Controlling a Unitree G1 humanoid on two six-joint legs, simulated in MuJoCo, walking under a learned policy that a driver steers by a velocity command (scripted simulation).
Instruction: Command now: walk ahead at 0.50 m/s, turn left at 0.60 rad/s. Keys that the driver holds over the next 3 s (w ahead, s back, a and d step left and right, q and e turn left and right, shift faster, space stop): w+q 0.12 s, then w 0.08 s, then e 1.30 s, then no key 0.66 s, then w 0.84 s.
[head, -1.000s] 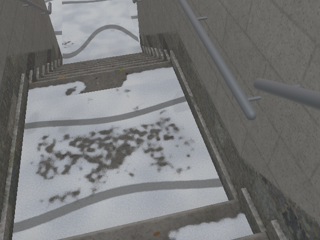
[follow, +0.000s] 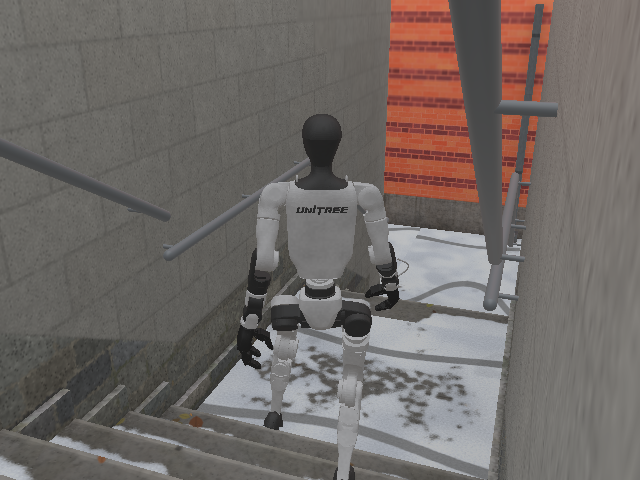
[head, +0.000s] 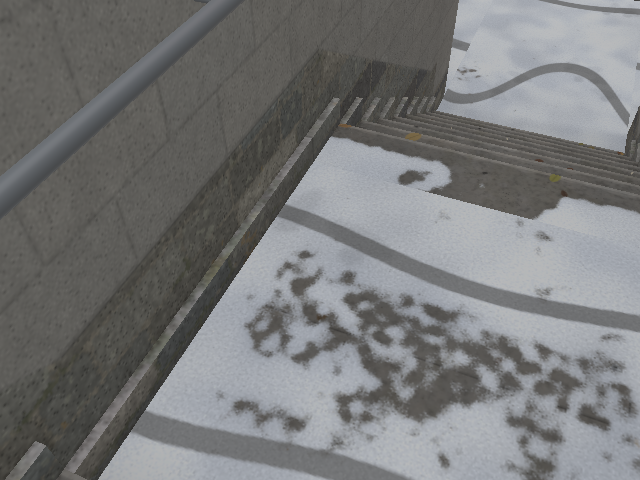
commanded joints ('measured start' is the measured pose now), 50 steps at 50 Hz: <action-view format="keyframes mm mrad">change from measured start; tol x64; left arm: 1 93 84 12 -28 0 13 -12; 50 -243 197 -5 -345 -6 149 44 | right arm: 1 -225 26 26 -124 27 5 37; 50 -173 70 70 -257 -47 32 -123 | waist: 1 91 -59 171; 50 -51 -135 -76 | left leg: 1 -97 -19 80 -157 -40 -15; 10 1379 309 -175 49 291 384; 15 256 261 -92 -304 -250 218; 31 359 237 34 144 -750 88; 37 -279 7 295 1293 -1505 -148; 50 -334 -92 147 993 -707 -240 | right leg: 1 5 -211 175 -49 499 -50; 7 -179 -209 132 487 1030 -50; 9 -786 -72 150 1308 -246 56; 31 -509 -91 324 -319 1033 117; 38 719 -364 569 -122 1935 -320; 50 -106 -132 606 -322 908 -211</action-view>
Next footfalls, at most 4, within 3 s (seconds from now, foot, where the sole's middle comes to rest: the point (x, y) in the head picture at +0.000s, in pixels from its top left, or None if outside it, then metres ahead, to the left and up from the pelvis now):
0.16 left None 0.25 0.13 -0.89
0.72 right None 0.49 -0.14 -1.06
1.26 left None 0.59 0.07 -1.06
1.76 right None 0.48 -0.14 -1.06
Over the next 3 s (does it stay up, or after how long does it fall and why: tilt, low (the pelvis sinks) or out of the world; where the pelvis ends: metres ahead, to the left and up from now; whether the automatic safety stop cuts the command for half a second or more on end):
stays up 0.81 -0.13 -0.30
